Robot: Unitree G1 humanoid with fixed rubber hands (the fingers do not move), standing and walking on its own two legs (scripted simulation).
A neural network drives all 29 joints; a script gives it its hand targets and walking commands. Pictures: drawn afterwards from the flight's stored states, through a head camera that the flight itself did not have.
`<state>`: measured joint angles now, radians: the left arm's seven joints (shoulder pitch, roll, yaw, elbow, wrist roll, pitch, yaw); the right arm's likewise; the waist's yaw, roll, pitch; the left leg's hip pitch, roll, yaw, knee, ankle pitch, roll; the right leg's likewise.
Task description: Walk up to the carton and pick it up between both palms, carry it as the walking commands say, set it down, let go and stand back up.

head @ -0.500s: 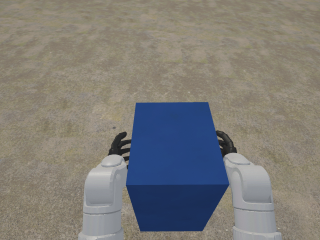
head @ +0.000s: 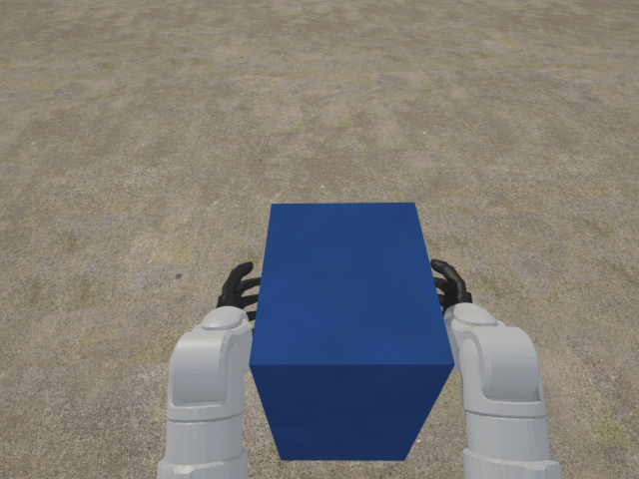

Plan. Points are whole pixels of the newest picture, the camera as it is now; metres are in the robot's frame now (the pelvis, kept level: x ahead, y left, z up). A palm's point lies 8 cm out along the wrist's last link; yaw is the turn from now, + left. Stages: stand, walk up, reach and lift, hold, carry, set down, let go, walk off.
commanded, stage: carry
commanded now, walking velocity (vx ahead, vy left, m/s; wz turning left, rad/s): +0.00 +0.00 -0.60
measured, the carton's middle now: (342, 341) +0.29 +0.00 +0.04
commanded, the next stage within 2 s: none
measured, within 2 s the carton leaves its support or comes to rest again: neither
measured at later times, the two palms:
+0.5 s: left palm (276, 330) +0.28 +0.08 +0.08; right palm (513, 377) +0.21 -0.17 +0.09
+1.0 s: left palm (414, 360) +0.24 -0.08 +0.08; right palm out of the picture +0.09 -0.29 +0.08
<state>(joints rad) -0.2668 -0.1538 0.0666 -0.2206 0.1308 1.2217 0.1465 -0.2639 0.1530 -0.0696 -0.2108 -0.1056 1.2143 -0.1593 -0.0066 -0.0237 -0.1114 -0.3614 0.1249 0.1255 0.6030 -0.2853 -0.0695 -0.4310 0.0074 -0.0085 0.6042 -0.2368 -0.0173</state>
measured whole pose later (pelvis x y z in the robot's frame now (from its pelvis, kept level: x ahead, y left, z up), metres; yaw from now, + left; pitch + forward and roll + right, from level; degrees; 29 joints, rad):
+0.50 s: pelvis -0.03 +0.02 +0.00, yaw -15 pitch +5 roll -1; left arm -0.24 -0.15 0.05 -0.27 0.13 1.22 0.16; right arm -0.24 0.15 -0.05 -0.23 -0.09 1.20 -0.16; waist 0.00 -0.03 -0.10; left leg -0.38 0.07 0.14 0.62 -0.32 0.01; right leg -0.58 0.05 0.00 0.80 -0.39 0.01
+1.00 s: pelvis -0.07 -0.01 +0.00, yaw -33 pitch +5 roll +0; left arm -0.28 -0.16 0.05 -0.25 0.12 1.21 0.15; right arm -0.24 0.15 -0.08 -0.28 -0.08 1.20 -0.17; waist -0.03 0.01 -0.04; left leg -0.58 0.13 0.08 1.06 -0.51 -0.14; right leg -0.44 0.04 -0.02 0.58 -0.23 -0.05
